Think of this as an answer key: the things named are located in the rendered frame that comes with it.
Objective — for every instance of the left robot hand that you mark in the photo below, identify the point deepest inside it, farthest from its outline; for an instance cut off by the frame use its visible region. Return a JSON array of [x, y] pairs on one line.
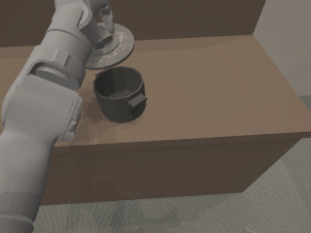
[[105, 11]]

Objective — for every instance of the knob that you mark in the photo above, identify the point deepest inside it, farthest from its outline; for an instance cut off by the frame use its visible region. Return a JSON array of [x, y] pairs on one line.
[[107, 37]]

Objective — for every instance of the pot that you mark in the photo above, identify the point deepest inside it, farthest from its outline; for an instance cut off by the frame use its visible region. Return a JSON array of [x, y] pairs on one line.
[[120, 92]]

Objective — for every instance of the table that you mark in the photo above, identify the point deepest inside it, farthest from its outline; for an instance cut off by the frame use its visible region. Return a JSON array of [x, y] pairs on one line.
[[219, 112]]

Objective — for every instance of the left robot upper arm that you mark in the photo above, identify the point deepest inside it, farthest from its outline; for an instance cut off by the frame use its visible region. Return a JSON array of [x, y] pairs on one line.
[[41, 114]]

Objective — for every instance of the lid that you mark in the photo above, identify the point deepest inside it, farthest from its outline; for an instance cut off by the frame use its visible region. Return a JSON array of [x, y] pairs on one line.
[[114, 52]]

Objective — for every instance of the robot left forearm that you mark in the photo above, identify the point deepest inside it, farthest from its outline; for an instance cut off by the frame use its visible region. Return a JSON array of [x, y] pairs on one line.
[[62, 56]]

